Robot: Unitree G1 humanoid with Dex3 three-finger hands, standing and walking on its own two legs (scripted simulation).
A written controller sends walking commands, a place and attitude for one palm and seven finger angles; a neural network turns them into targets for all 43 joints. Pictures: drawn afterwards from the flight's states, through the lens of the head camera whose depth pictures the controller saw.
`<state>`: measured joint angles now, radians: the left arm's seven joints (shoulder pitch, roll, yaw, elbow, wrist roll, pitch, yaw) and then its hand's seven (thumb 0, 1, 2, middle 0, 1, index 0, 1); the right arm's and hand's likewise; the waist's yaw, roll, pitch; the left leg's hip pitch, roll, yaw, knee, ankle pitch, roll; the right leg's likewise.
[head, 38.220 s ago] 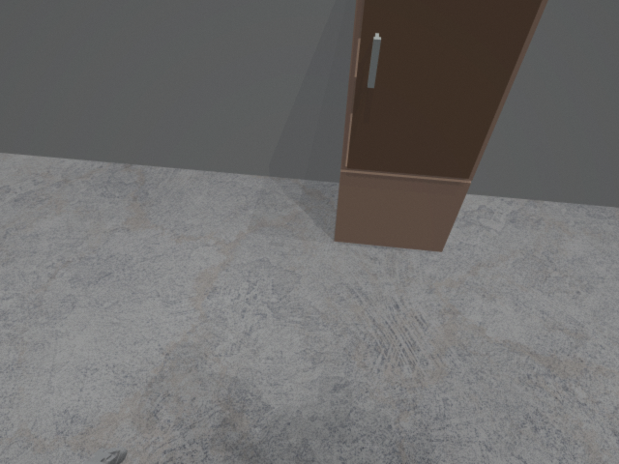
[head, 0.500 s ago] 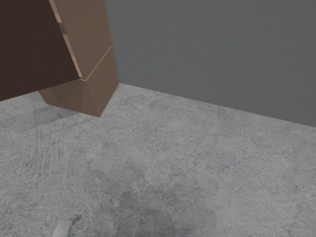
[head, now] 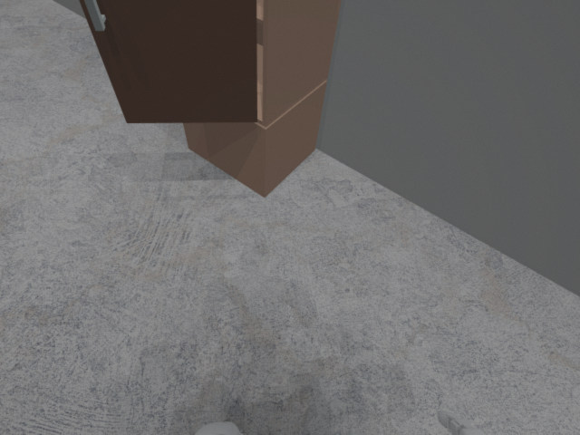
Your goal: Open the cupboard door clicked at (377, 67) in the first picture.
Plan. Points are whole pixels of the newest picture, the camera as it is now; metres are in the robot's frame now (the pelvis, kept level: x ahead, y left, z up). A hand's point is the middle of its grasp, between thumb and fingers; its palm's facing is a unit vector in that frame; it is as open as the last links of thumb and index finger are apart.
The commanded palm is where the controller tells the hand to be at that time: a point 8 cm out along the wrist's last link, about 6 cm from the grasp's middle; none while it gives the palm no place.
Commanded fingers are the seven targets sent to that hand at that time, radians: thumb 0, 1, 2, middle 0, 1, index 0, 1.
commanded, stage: turn to face it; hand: left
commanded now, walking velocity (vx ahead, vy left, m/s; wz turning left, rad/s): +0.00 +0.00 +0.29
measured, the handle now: out of the picture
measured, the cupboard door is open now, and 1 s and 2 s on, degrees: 42 42 42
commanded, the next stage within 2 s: take the last steps up to it in 0.22 s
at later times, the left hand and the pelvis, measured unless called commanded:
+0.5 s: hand out of the picture +0.03 +0.15 -0.14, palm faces +0.22 -0.95 -0.22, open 7.4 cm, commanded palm none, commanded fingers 0.00 0.90 0.90 -0.20 -0.30 -0.20 -0.30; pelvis +0.03 -0.04 +0.02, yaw +10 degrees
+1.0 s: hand out of the picture +0.08 +0.28 -0.16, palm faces +0.31 -0.93 -0.18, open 7.4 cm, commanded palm none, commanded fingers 0.00 0.90 0.90 -0.20 -0.30 -0.20 -0.30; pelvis +0.12 +0.10 +0.02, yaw +14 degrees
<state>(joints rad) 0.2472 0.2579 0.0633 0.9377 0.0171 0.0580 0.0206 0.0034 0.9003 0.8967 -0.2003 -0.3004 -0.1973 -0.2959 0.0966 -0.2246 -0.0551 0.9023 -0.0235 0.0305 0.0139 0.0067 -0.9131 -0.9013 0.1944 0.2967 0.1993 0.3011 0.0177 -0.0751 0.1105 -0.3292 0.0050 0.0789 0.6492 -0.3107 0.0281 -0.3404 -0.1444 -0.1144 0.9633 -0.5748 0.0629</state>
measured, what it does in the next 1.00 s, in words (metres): walks ahead: right foot, then left foot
